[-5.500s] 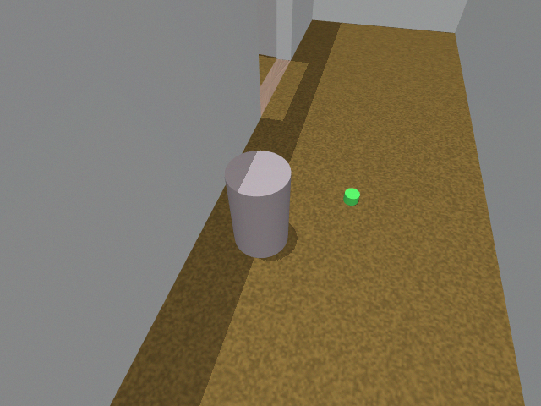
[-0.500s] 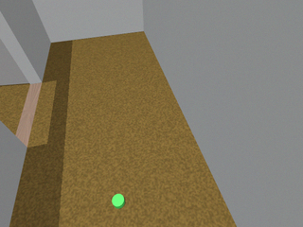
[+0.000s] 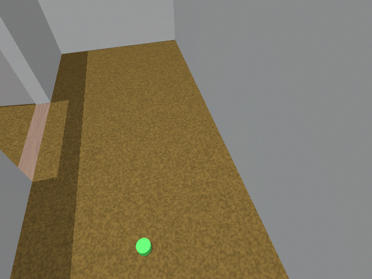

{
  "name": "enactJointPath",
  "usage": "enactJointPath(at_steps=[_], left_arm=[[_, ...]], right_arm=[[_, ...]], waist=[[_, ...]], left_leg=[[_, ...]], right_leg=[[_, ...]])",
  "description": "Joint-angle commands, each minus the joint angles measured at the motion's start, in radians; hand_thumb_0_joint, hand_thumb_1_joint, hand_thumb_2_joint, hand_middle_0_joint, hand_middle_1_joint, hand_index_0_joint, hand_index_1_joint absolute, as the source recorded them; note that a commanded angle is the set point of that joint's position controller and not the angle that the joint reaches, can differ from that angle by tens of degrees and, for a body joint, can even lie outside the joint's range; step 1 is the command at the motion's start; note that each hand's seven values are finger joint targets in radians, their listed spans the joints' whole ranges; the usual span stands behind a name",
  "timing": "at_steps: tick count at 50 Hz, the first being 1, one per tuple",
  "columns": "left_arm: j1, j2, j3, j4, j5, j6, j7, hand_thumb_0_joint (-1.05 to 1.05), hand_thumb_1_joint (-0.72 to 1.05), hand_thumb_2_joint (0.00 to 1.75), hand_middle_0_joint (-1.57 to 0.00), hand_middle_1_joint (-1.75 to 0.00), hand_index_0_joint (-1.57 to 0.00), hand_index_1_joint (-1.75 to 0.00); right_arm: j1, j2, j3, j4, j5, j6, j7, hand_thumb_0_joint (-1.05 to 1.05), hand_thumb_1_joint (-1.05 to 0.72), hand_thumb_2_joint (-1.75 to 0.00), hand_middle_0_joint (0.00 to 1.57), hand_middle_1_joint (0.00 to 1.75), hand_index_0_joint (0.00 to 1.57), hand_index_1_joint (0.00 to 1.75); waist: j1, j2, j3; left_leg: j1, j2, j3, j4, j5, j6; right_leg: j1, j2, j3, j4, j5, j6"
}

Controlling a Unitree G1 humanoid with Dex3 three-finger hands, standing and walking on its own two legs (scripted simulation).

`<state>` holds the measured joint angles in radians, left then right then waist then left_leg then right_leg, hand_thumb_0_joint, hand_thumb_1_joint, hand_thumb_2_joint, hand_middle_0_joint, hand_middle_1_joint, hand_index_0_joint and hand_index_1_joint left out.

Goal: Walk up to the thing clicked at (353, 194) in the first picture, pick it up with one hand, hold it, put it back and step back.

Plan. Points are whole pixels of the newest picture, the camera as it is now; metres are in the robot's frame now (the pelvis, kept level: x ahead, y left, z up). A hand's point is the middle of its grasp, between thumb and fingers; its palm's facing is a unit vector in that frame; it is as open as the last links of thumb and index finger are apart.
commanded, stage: stand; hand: left
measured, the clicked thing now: (143, 246) +0.41 +0.24 -0.76
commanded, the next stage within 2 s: none
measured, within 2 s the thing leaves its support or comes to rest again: neither
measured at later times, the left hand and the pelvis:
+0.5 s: hand out of the picture +0.08 +0.25 -0.16, palm faces -0.03 -0.94 -0.34, open 7.4 cm; pelvis +0.01 +0.00 +0.00, yaw +0 degrees
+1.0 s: hand out of the picture +0.09 +0.25 -0.16, palm faces -0.03 -0.94 -0.34, open 7.4 cm; pelvis +0.02 +0.00 +0.00, yaw +0 degrees
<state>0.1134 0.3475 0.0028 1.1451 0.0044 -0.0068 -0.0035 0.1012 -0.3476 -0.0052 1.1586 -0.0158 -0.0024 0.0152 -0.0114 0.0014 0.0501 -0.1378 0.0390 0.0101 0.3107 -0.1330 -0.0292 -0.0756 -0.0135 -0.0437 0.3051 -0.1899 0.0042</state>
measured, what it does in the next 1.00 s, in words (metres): stands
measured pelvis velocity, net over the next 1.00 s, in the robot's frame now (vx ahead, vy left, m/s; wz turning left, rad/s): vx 0.02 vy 0.00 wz -0.01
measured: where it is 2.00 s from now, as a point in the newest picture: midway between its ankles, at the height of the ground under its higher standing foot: outside the picture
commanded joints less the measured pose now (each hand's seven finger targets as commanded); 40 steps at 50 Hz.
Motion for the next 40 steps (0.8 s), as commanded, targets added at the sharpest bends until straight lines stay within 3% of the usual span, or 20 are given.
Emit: enactJointPath(at_steps=[1, 2, 11, 14, 20, 30, 40], left_arm=[[-0.047, 0.222, 0.038, -0.068, 0.006, -0.023, 0.011, 0.00, 0.90, 0.90, -0.20, -0.30, -0.20, -0.30], [-0.052, 0.218, 0.037, -0.066, 0.002, -0.023, 0.010, 0.00, 0.90, 0.90, -0.20, -0.30, -0.20, -0.30], [-0.033, 0.216, 0.034, -0.068, 0.003, -0.023, 0.010, 0.00, 0.90, 0.90, -0.20, -0.30, -0.20, -0.30], [-0.042, 0.221, 0.037, -0.070, 0.003, -0.021, 0.009, 0.00, 0.90, 0.90, -0.20, -0.30, -0.20, -0.30], [-0.033, 0.221, 0.036, -0.071, 0.004, -0.024, 0.010, 0.00, 0.90, 0.90, -0.20, -0.30, -0.20, -0.30], [-0.033, 0.224, 0.038, -0.073, 0.002, -0.024, 0.012, 0.00, 0.90, 0.90, -0.20, -0.30, -0.20, -0.30], [-0.031, 0.222, 0.038, -0.074, 0.003, -0.023, 0.014, 0.00, 0.90, 0.90, -0.20, -0.30, -0.20, -0.30]], right_arm=[[-0.060, -0.208, -0.033, -0.065, 0.005, -0.027, -0.018, 0.00, -0.90, -0.90, 0.20, 0.30, 0.20, 0.30], [-0.047, -0.207, -0.031, -0.060, 0.005, -0.026, -0.019, 0.00, -0.90, -0.90, 0.20, 0.30, 0.20, 0.30], [-0.048, -0.211, -0.030, -0.063, 0.007, -0.028, -0.019, 0.00, -0.90, -0.90, 0.20, 0.30, 0.20, 0.30], [-0.034, -0.209, -0.028, -0.061, 0.005, -0.026, -0.019, 0.00, -0.90, -0.90, 0.20, 0.30, 0.20, 0.30], [-0.038, -0.213, -0.027, -0.066, 0.007, -0.028, -0.020, 0.00, -0.90, -0.90, 0.20, 0.30, 0.20, 0.30], [-0.036, -0.211, -0.027, -0.072, 0.006, -0.026, -0.023, 0.00, -0.90, -0.90, 0.20, 0.30, 0.20, 0.30], [-0.039, -0.209, -0.026, -0.076, 0.007, -0.026, -0.024, 0.00, -0.90, -0.90, 0.20, 0.30, 0.20, 0.30]], waist=[[0.009, -0.003, -0.066], [0.003, -0.002, -0.053], [0.009, 0.006, -0.060], [0.007, 0.003, -0.053], [0.008, 0.004, -0.080], [0.008, -0.005, -0.095], [0.010, -0.003, -0.075]], left_leg=[[0.038, 0.098, -0.094, -0.038, 0.088, 0.033], [0.021, 0.094, -0.094, -0.046, 0.053, 0.032], [0.043, 0.101, -0.094, -0.036, 0.113, 0.032], [0.024, 0.095, -0.091, -0.043, 0.052, 0.033], [0.056, 0.103, -0.089, -0.028, 0.132, 0.037], [0.068, 0.106, -0.077, -0.015, 0.173, 0.037], [0.060, 0.107, -0.081, -0.023, 0.182, 0.033]], right_leg=[[-0.040, -0.126, 0.096, -0.065, 0.064, -0.020], [-0.044, -0.127, 0.102, -0.073, 0.035, -0.020], [-0.046, -0.124, 0.095, -0.059, 0.079, -0.022], [-0.044, -0.127, 0.104, -0.064, 0.036, -0.024], [-0.031, -0.130, 0.103, -0.054, 0.119, -0.022], [-0.010, -0.132, 0.098, -0.044, 0.178, -0.021], [-0.010, -0.128, 0.091, -0.047, 0.176, -0.018]])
